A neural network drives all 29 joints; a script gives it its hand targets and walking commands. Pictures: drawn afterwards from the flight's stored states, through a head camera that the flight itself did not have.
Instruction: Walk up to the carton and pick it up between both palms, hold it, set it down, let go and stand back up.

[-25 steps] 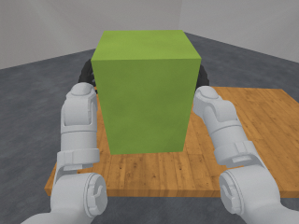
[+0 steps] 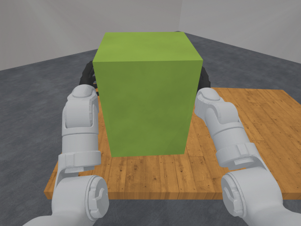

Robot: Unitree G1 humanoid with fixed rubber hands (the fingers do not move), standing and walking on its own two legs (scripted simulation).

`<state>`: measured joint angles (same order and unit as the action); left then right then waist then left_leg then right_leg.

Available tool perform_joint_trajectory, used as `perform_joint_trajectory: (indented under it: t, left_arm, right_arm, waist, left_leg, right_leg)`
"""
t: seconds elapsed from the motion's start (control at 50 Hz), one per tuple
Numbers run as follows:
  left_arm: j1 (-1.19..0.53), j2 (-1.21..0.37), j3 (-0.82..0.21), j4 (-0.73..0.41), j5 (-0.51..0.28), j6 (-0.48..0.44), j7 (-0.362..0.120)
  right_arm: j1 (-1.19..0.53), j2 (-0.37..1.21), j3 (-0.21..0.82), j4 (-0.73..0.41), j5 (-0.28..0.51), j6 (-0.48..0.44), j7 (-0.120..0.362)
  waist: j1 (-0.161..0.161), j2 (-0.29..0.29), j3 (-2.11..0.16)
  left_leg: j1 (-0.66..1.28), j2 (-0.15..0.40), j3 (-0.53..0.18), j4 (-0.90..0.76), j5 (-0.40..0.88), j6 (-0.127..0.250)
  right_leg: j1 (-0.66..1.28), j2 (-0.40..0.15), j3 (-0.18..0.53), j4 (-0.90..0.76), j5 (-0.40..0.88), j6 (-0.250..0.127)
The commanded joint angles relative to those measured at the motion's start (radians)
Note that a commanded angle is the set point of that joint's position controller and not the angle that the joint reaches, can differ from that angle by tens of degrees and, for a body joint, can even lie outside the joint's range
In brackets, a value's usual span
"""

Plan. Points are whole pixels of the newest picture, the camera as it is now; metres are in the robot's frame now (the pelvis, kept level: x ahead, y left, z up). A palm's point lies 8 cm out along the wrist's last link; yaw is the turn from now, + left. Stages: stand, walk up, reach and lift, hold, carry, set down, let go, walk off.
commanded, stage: hold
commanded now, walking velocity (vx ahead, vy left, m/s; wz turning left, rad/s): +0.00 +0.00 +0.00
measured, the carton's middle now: (146, 96) +0.38 +0.00 +0.22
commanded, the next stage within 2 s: none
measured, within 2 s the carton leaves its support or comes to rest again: neither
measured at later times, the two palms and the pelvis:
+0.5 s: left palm (86, 89) +0.37 +0.15 +0.25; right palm (201, 91) +0.37 -0.14 +0.24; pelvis +0.00 +0.00 +0.00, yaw +0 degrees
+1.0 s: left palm (87, 88) +0.37 +0.15 +0.25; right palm (201, 91) +0.37 -0.14 +0.24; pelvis +0.00 +0.00 +0.00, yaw +0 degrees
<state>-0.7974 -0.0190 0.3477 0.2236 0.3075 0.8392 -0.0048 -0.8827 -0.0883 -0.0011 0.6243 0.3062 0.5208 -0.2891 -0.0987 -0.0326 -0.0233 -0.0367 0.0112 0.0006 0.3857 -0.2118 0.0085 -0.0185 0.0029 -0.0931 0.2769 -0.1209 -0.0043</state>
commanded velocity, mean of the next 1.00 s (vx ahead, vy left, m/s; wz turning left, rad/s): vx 0.00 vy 0.00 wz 0.00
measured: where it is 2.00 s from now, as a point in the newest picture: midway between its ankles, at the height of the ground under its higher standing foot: outside the picture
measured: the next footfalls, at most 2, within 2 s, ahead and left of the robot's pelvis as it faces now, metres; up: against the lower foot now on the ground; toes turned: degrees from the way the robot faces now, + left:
none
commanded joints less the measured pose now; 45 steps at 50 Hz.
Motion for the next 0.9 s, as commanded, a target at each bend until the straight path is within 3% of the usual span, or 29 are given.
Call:
perform_joint_trajectory:
  t: [0.0,0.06,0.1,0.14,0.2,0.24,0.32,0.36,0.44,0.54,0.64,0.72,0.82,0.88]
  left_arm:
    - [-0.798,-0.611,-0.484,-0.088,-0.185,-0.07,-0.117]
    - [-0.812,-0.615,-0.498,-0.113,-0.203,-0.076,-0.115]
    - [-0.773,-0.621,-0.508,-0.1,-0.194,-0.067,-0.117]
    - [-0.765,-0.625,-0.512,-0.121,-0.204,-0.063,-0.122]
    - [-0.767,-0.606,-0.476,-0.072,-0.181,-0.061,-0.13]
    - [-0.762,-0.601,-0.472,-0.071,-0.17,-0.061,-0.133]
    - [-0.814,-0.619,-0.517,-0.124,-0.202,-0.074,-0.128]
    - [-0.802,-0.628,-0.506,-0.117,-0.192,-0.072,-0.124]
    - [-0.777,-0.631,-0.519,-0.124,-0.196,-0.07,-0.118]
    - [-0.755,-0.615,-0.475,-0.063,-0.174,-0.056,-0.129]
    - [-0.823,-0.649,-0.529,-0.104,-0.221,-0.079,-0.108]
    - [-0.793,-0.618,-0.467,-0.036,-0.177,-0.068,-0.119]
    - [-0.819,-0.625,-0.498,-0.093,-0.209,-0.079,-0.111]
    - [-0.784,-0.606,-0.444,-0.006,-0.169,-0.066,-0.123]
  right_arm:
    - [-0.921,0.73,0.308,-0.398,0.128,-0.076,0.104]
    - [-0.911,0.734,0.314,-0.403,0.137,-0.07,0.098]
    - [-0.883,0.717,0.31,-0.397,0.137,-0.065,0.093]
    - [-0.896,0.724,0.328,-0.444,0.151,-0.067,0.084]
    - [-0.888,0.716,0.3,-0.392,0.124,-0.059,0.088]
    - [-0.875,0.72,0.296,-0.375,0.118,-0.062,0.093]
    - [-0.896,0.732,0.303,-0.403,0.131,-0.066,0.091]
    - [-0.893,0.727,0.302,-0.388,0.128,-0.065,0.096]
    - [-0.864,0.717,0.312,-0.392,0.137,-0.065,0.095]
    - [-0.893,0.703,0.285,-0.374,0.118,-0.066,0.101]
    - [-0.951,0.733,0.301,-0.426,0.128,-0.08,0.108]
    - [-0.89,0.717,0.268,-0.323,0.099,-0.058,0.104]
    - [-0.926,0.742,0.307,-0.391,0.132,-0.07,0.101]
    - [-0.909,0.724,0.269,-0.325,0.105,-0.06,0.101]
  waist:
    - [0.01,0.063,-0.425]
    - [-0.008,0.051,-0.455]
    - [-0.02,0.083,-0.422]
    - [-0.017,0.074,-0.459]
    - [-0.01,0.048,-0.385]
    - [-0.006,0.049,-0.374]
    - [-0.026,0.079,-0.44]
    - [-0.014,0.078,-0.42]
    - [-0.02,0.086,-0.423]
    - [0.003,0.062,-0.361]
    - [-0.011,0.082,-0.47]
    - [-0.008,0.06,-0.363]
    - [-0.004,0.076,-0.466]
    - [0.003,0.052,-0.361]
  left_leg:
    - [-0.026,-0.059,-0.002,-0.047,0.254,-0.046]
    - [0.002,-0.061,-0.006,-0.038,0.276,-0.05]
    - [0.002,-0.06,-0.006,-0.036,0.284,-0.059]
    - [0.008,-0.064,-0.007,-0.023,0.311,-0.062]
    - [-0.032,-0.063,-0.004,-0.057,0.215,-0.048]
    - [-0.041,-0.06,-0.001,-0.067,0.21,-0.045]
    - [-0.013,-0.065,-0.008,-0.043,0.256,-0.062]
    - [-0.018,-0.058,-0.006,-0.05,0.255,-0.06]
    - [0.013,-0.054,-0.011,-0.039,0.306,-0.072]
    - [-0.039,-0.049,0.001,-0.069,0.207,-0.052]
    - [-0.011,-0.054,-0.01,-0.04,0.254,-0.058]
    - [-0.056,-0.053,-0.001,-0.078,0.162,-0.043]
    - [-0.028,-0.06,-0.007,-0.039,0.258,-0.052]
    - [-0.068,-0.057,0.002,-0.078,0.158,-0.04]
  right_leg:
    - [0.208,0.074,0.036,0.019,0.159,0.045]
    - [0.208,0.075,0.036,0.021,0.198,0.053]
    - [0.203,0.072,0.04,0.021,0.213,0.049]
    - [0.234,0.075,0.039,0.023,0.245,0.053]
    - [0.203,0.067,0.035,0.008,0.165,0.055]
    - [0.213,0.067,0.033,0.008,0.157,0.051]
    - [0.215,0.069,0.034,0.023,0.198,0.054]
    - [0.204,0.071,0.031,0.022,0.175,0.049]
    - [0.206,0.077,0.029,0.024,0.205,0.046]
    - [0.19,0.077,0.028,0.007,0.103,0.037]
    - [0.184,0.08,0.03,0.023,0.142,0.04]
    - [0.173,0.067,0.037,0.007,0.09,0.042]
    - [0.223,0.072,0.04,0.029,0.182,0.047]
    - [0.184,0.068,0.035,0.005,0.097,0.047]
